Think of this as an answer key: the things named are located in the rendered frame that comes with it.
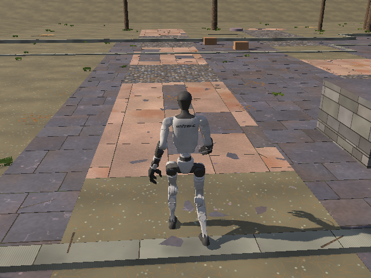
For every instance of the right robot upper arm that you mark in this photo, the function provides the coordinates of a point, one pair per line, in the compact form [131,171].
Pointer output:
[205,130]

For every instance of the right robot hand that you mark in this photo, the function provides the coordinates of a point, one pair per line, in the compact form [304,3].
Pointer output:
[203,148]

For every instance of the left robot upper arm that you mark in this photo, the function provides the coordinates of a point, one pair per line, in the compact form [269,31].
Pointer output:
[167,122]

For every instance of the left robot thigh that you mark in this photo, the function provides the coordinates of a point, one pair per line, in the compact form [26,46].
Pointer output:
[171,171]

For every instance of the right robot shin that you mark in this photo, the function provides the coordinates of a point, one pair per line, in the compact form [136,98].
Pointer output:
[201,211]

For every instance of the right robot forearm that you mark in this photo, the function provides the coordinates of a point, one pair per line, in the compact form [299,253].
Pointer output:
[209,148]

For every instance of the left robot hand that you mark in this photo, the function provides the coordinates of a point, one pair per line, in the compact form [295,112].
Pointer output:
[151,174]

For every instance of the left robot forearm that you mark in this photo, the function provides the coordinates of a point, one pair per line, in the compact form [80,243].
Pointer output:
[157,157]

